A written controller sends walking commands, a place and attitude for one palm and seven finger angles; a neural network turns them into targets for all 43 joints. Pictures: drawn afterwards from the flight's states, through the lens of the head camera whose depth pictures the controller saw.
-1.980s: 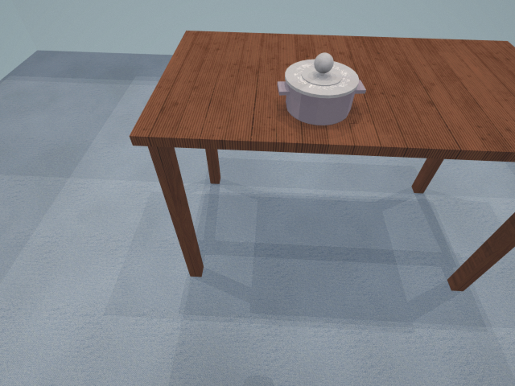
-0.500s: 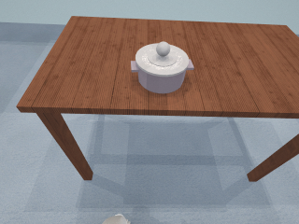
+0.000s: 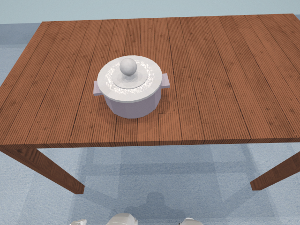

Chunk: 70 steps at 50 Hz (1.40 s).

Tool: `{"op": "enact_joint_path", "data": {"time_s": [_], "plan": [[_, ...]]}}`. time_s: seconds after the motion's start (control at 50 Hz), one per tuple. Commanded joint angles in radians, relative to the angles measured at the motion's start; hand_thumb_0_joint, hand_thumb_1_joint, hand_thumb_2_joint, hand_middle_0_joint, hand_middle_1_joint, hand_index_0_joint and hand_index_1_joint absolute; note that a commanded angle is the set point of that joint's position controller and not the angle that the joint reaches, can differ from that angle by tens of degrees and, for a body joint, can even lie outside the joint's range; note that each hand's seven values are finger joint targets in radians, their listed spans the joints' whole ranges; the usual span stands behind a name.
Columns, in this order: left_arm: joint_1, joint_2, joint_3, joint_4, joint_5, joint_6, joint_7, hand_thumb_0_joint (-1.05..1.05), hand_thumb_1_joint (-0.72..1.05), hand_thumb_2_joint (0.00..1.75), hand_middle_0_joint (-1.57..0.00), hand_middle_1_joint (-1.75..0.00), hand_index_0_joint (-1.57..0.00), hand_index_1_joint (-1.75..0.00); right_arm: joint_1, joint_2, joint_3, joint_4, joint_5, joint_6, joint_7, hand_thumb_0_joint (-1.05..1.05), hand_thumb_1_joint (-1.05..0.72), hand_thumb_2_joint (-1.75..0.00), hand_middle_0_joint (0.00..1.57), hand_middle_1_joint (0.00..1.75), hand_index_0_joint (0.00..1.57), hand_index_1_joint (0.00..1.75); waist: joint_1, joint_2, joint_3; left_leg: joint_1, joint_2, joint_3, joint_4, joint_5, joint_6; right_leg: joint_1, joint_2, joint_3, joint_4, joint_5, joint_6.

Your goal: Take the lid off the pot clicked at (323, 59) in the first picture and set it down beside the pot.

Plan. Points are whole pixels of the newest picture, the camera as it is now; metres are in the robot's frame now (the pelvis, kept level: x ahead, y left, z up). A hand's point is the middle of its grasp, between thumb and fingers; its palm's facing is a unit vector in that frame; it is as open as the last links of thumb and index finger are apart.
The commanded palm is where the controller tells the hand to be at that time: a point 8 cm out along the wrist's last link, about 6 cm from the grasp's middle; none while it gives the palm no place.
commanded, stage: come to a stop and stand still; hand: left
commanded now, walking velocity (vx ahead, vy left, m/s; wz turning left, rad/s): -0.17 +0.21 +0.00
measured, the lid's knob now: (128, 66) +0.49 +0.08 +0.14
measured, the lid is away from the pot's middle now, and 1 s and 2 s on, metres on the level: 0.00 0.00 0.00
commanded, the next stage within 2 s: look again from close up in 1.16 s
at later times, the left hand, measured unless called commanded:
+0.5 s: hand out of the picture -0.01 +0.29 -0.17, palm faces +0.09 -0.97 -0.23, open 7.4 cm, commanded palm none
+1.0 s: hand out of the picture -0.08 +0.23 -0.17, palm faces +0.03 -0.99 -0.15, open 7.4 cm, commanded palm none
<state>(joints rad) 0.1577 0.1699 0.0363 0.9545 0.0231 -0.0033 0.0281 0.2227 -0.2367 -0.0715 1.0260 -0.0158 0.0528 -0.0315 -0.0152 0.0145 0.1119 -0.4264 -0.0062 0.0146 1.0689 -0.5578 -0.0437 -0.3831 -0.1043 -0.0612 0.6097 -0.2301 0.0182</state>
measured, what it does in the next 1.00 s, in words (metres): steps on the spot: left foot, then right foot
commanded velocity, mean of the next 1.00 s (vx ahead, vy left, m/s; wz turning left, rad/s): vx -0.01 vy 0.01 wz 0.00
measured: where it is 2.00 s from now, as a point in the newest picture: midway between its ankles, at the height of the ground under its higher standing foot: outside the picture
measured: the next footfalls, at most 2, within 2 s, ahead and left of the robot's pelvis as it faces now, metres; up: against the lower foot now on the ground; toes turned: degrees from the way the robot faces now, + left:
left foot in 0.24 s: +0.03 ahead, +0.15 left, +0.00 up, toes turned +2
right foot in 0.66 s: -0.06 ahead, -0.05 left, +0.00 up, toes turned +0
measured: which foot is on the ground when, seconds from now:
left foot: up 0.00-0.22, down 0.24-1.00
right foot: down 0.00-0.24, up 0.26-0.64, down 0.66-1.00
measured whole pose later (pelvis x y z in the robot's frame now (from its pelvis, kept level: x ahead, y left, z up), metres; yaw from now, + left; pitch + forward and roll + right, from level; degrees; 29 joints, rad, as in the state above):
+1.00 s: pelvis -0.06 +0.07 +0.01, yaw +0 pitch +0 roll +0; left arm 0.32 0.14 0.00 1.12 0.01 0.00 0.04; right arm 0.32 -0.13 -0.01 1.15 -0.01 0.02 -0.03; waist -0.01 -0.03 0.01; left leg -0.25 -0.05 0.07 0.39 -0.14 0.07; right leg -0.13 0.00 0.01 0.42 -0.29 0.00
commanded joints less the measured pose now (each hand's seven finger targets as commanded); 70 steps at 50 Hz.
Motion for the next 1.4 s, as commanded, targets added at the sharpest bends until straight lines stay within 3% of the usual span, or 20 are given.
{"op": "enact_joint_path", "data": {"time_s": [0.0,0.12,0.18,0.2,0.22,0.24,0.26,0.32,0.36,0.5,0.6,0.64,0.7,0.76,0.86,1.22,1.24,1.28,1.3,1.38], "plan": [[0.146,0.246,0.075,-0.03,0.003,0.006,0.047,0.0,0.9,0.9,-0.2,-0.3,-0.2,-0.3,-0.032,-0.046,-0.015,-0.097,-0.003,0.011,0.015,0.0,-0.9,-0.9,0.2,0.3,0.2,0.3,0.07,-0.189,-0.226,-0.155,0.016,-0.077,0.152,0.054,-0.012,0.324,-0.318,0.232,-0.152,0.827,-0.242],[0.078,0.253,0.076,-0.088,0.019,0.013,0.039,0.0,0.9,0.9,-0.2,-0.3,-0.2,-0.3,-0.037,-0.019,-0.008,-0.139,0.003,0.0,0.031,0.0,-0.9,-0.9,0.2,0.3,0.2,0.3,0.04,-0.216,-0.224,0.019,0.01,-0.024,-0.157,0.077,0.005,0.176,-0.274,0.213,-0.181,0.536,-0.209],[0.042,0.252,0.072,-0.099,0.011,0.03,0.019,0.0,0.9,0.9,-0.2,-0.3,-0.2,-0.3,0.065,-0.028,-0.007,-0.11,0.008,-0.026,0.029,0.0,-0.9,-0.9,0.2,0.3,0.2,0.3,-0.013,-0.225,-0.217,0.262,-0.032,0.066,-0.536,0.283,0.011,0.067,-0.179,0.158,-0.13,0.306,-0.116],[0.053,0.22,0.065,-0.103,0.006,0.039,0.013,0.0,0.9,0.9,-0.2,-0.3,-0.2,-0.3,0.087,-0.068,-0.014,-0.11,0.008,-0.036,0.027,0.0,-0.9,-0.9,0.2,0.3,0.2,0.3,-0.023,-0.145,-0.245,0.37,0.025,0.02,-0.64,0.343,0.022,0.002,-0.116,0.116,-0.04,0.156,-0.073],[0.063,0.145,0.053,-0.126,-0.002,0.049,0.008,0.0,0.9,0.9,-0.2,-0.3,-0.2,-0.3,0.061,-0.166,-0.032,-0.135,-0.006,-0.042,0.027,0.0,-0.9,-0.9,0.2,0.3,0.2,0.3,-0.025,0.192,-0.167,0.352,0.253,-0.271,-0.744,0.451,0.115,-0.187,0.022,0.002,0.136,-0.213,0.009],[0.037,0.126,0.045,-0.138,0.0,0.054,0.011,0.0,0.9,0.9,-0.2,-0.3,-0.2,-0.3,0.009,-0.217,-0.032,-0.172,-0.014,-0.029,0.023,0.0,-0.9,-0.9,0.2,0.3,0.2,0.3,-0.03,0.305,-0.099,0.155,0.376,-0.384,-0.802,0.542,0.224,-0.176,0.085,0.031,0.333,-0.412,0.018],[0.021,0.143,0.048,-0.11,0.006,0.062,0.019,0.0,0.9,0.9,-0.2,-0.3,-0.2,-0.3,-0.008,-0.163,-0.019,-0.168,-0.019,-0.033,0.011,0.0,-0.9,-0.9,0.2,0.3,0.2,0.3,-0.03,0.274,-0.099,0.122,0.333,-0.372,-0.815,0.548,0.22,-0.165,0.085,0.126,0.463,-0.361,0.005],[0.116,0.155,0.055,-0.041,0.002,0.05,0.004,0.0,0.9,0.9,-0.2,-0.3,-0.2,-0.3,-0.122,-0.094,0.009,-0.192,-0.014,-0.046,0.0,0.0,-0.9,-0.9,0.2,0.3,0.2,0.3,0.049,0.119,-0.111,0.152,0.223,-0.213,-0.769,0.556,0.223,-0.144,0.081,0.126,0.581,-0.208,0.006],[0.133,0.148,0.045,-0.024,-0.001,0.046,0.002,0.0,0.9,0.9,-0.2,-0.3,-0.2,-0.3,-0.081,-0.082,0.014,-0.169,-0.007,-0.054,-0.001,0.0,-0.9,-0.9,0.2,0.3,0.2,0.3,0.038,0.107,-0.156,0.253,0.197,-0.169,-0.772,0.608,0.211,-0.127,0.078,0.105,0.512,-0.187,0.017],[0.117,0.104,0.012,0.006,-0.005,0.041,0.004,0.0,0.9,0.9,-0.2,-0.3,-0.2,-0.3,0.029,-0.062,0.019,-0.083,-0.004,-0.053,-0.009,0.0,-0.9,-0.9,0.2,0.3,0.2,0.3,-0.003,0.079,-0.112,0.308,0.243,-0.266,-0.847,0.467,0.231,0.036,0.063,0.07,0.083,-0.251,-0.005],[0.22,0.116,0.005,0.078,-0.006,0.014,0.016,0.0,0.9,0.9,-0.2,-0.3,-0.2,-0.3,0.042,-0.027,0.031,-0.027,0.013,-0.062,-0.001,0.0,-0.9,-0.9,0.2,0.3,0.2,0.3,0.027,-0.023,-0.108,0.192,0.144,-0.195,-0.78,0.365,0.123,0.277,0.019,0.134,-0.306,0.046,-0.039],[0.208,0.13,-0.001,0.085,-0.011,0.006,0.015,0.0,0.9,0.9,-0.2,-0.3,-0.2,-0.3,0.04,-0.007,0.038,-0.017,0.014,-0.065,0.007,0.0,-0.9,-0.9,0.2,0.3,0.2,0.3,0.005,-0.02,-0.085,0.251,0.069,-0.126,-0.752,0.343,0.068,0.163,-0.057,0.196,-0.303,0.02,-0.084],[0.179,0.113,-0.005,0.096,-0.014,-0.001,0.013,0.0,0.9,0.9,-0.2,-0.3,-0.2,-0.3,0.065,-0.022,0.037,0.019,0.009,-0.062,0.007,0.0,-0.9,-0.9,0.2,0.3,0.2,0.3,-0.004,-0.123,-0.101,0.3,0.088,-0.116,-0.735,0.398,0.08,0.139,-0.011,0.169,-0.296,0.009,-0.063],[0.204,0.09,-0.01,0.115,-0.014,0.002,0.017,0.0,0.9,0.9,-0.2,-0.3,-0.2,-0.3,0.071,-0.023,0.041,0.05,0.008,-0.063,0.005,0.0,-0.9,-0.9,0.2,0.3,0.2,0.3,0.006,-0.022,-0.066,0.28,0.1,-0.139,-0.775,0.339,0.085,0.13,0.003,0.154,-0.279,-0.016,-0.053],[0.24,0.068,-0.015,0.14,-0.013,0.004,0.018,0.0,0.9,0.9,-0.2,-0.3,-0.2,-0.3,0.092,-0.013,0.042,0.077,0.006,-0.055,0.003,0.0,-0.9,-0.9,0.2,0.3,0.2,0.3,0.013,0.01,-0.009,0.215,0.103,-0.164,-0.818,0.21,0.087,0.117,0.018,0.143,-0.278,-0.07,-0.054],[0.292,0.03,-0.022,0.166,-0.012,-0.014,0.02,0.0,0.9,0.9,-0.2,-0.3,-0.2,-0.3,0.105,0.021,0.042,0.094,0.009,-0.064,-0.002,0.0,-0.9,-0.9,0.2,0.3,0.2,0.3,0.01,-0.034,-0.026,0.242,0.101,-0.132,-0.749,0.321,0.092,0.094,0.013,0.166,-0.284,-0.01,-0.061],[0.313,0.051,-0.038,0.163,0.017,-0.043,0.049,0.0,0.9,0.9,-0.2,-0.3,-0.2,-0.3,0.027,-0.019,0.056,0.01,0.008,-0.081,0.009,0.0,-0.9,-0.9,0.2,0.3,0.2,0.3,0.035,-0.003,0.023,0.166,0.089,-0.08,-0.559,0.458,0.065,0.095,0.0,0.178,-0.299,0.12,-0.057],[0.219,0.075,-0.037,0.091,-0.001,-0.047,0.036,0.0,0.9,0.9,-0.2,-0.3,-0.2,-0.3,0.113,0.009,0.054,-0.004,-0.002,-0.066,0.021,0.0,-0.9,-0.9,0.2,0.3,0.2,0.3,-0.036,0.009,-0.019,0.157,0.061,-0.08,-0.574,0.246,0.068,0.046,-0.006,0.202,-0.292,-0.236,-0.097],[0.237,0.079,-0.028,0.082,-0.002,-0.042,0.026,0.0,0.9,0.9,-0.2,-0.3,-0.2,-0.3,0.133,0.012,0.049,-0.018,-0.002,-0.069,0.021,0.0,-0.9,-0.9,0.2,0.3,0.2,0.3,-0.015,0.058,-0.12,0.194,0.072,-0.101,-0.585,0.289,0.08,0.093,0.002,0.169,-0.229,-0.139,-0.108],[0.268,0.043,-0.033,0.077,-0.002,-0.039,0.026,0.0,0.9,0.9,-0.2,-0.3,-0.2,-0.3,0.106,-0.01,0.048,-0.057,0.001,-0.074,0.016,0.0,-0.9,-0.9,0.2,0.3,0.2,0.3,0.0,-0.014,-0.049,0.122,0.092,-0.139,-0.605,0.323,0.106,0.09,0.034,0.152,-0.188,-0.098,-0.104]]}}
